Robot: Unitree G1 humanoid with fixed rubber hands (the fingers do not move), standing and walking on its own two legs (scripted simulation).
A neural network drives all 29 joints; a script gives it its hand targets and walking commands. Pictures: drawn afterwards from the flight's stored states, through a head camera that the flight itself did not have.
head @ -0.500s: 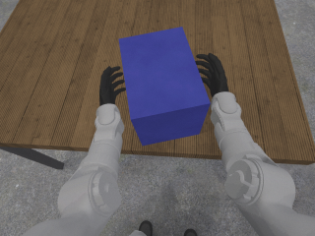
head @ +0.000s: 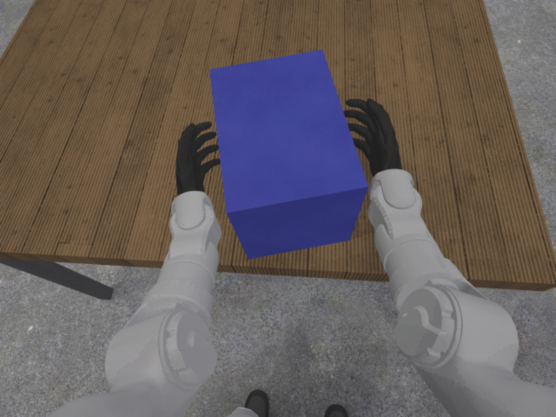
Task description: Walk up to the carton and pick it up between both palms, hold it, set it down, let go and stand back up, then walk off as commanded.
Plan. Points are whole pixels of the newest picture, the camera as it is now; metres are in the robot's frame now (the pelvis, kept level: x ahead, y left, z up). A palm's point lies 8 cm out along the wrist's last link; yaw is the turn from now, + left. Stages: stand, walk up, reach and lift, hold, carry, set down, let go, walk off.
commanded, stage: reach and lift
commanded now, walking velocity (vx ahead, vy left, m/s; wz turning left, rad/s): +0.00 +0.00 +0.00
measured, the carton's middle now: (283, 159) +0.50 +0.09 -0.02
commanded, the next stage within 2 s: none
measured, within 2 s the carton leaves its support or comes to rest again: leaves its support in 1.14 s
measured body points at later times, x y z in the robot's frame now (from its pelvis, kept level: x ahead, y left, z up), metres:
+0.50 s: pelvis -0.01 +0.00 +0.00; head +0.14 -0.01 +0.43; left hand +0.42 +0.21 +0.02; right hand +0.48 -0.05 +0.03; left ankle -0.01 +0.14 -0.72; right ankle -0.01 -0.10 -0.72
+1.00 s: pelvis -0.02 +0.00 +0.00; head +0.09 -0.01 +0.44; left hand +0.38 +0.21 +0.02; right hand +0.44 -0.05 +0.03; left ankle -0.01 +0.14 -0.72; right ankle -0.01 -0.10 -0.72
